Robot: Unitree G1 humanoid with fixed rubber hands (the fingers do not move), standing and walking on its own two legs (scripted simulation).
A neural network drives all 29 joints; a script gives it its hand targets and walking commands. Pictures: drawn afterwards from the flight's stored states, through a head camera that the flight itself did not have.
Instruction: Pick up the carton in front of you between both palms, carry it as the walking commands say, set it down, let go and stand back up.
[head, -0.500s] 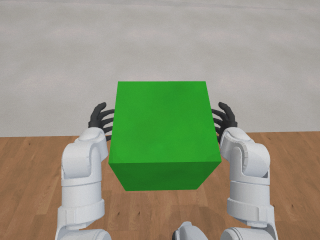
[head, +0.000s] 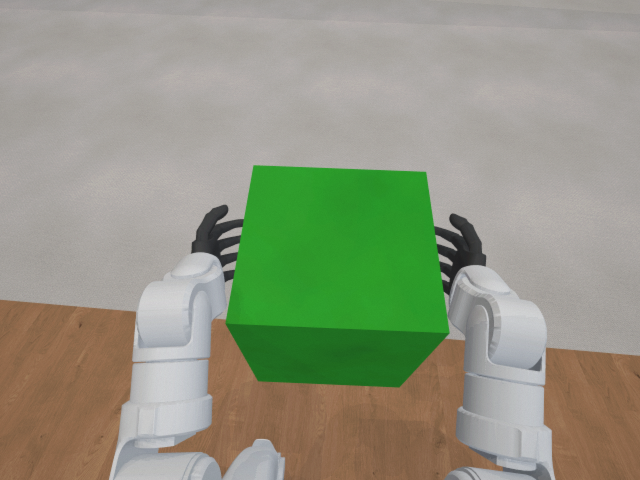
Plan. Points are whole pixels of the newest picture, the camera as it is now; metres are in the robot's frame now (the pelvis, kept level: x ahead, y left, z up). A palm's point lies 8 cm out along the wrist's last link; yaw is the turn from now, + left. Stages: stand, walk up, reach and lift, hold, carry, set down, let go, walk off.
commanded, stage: carry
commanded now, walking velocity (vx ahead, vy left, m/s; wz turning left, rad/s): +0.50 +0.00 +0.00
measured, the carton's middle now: (333, 287) +0.36 +0.02 +0.03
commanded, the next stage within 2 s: none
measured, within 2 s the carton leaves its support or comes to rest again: neither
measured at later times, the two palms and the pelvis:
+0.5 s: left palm (262, 134) +0.65 +0.16 +0.06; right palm (434, 145) +0.63 -0.14 +0.07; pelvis +0.30 +0.04 -0.04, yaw -1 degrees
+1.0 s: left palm (286, 75) +0.93 +0.16 +0.02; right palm (415, 79) +0.95 -0.14 +0.01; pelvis +0.60 -0.01 -0.07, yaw +0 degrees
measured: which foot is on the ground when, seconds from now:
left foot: up 0.00-0.12, down 0.14-0.68, up 0.70-1.00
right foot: down 0.00-0.14, up 0.16-0.66, down 0.68-1.00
